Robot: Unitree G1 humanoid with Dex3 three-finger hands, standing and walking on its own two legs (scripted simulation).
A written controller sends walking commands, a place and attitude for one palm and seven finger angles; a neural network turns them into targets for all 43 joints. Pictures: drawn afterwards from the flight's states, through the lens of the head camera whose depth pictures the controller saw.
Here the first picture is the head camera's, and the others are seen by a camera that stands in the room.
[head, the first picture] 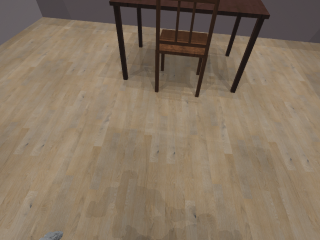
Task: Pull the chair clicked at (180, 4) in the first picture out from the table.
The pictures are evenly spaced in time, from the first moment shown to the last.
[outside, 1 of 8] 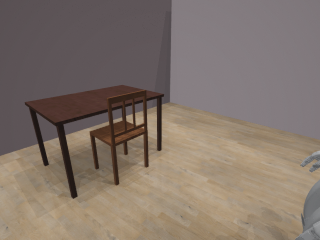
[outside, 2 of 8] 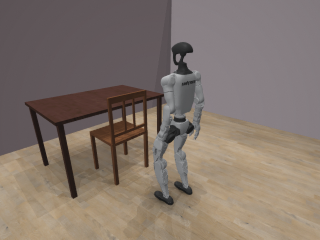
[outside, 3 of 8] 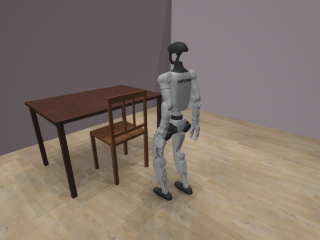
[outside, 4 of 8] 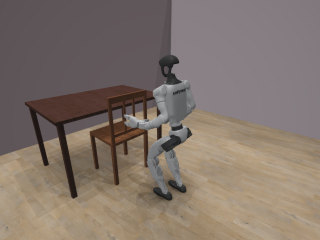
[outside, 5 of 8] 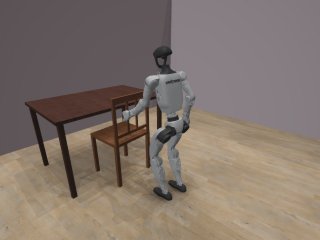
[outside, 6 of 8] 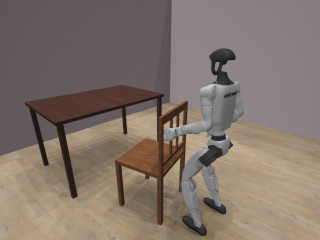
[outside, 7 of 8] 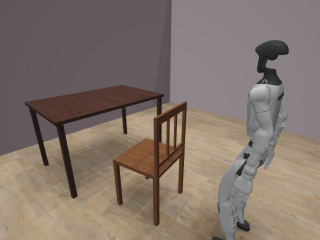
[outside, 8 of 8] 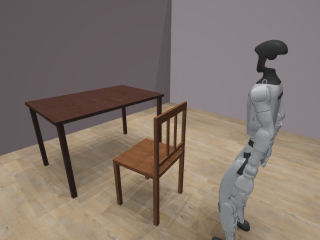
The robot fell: no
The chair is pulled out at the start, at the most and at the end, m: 0.00 0.57 0.57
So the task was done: yes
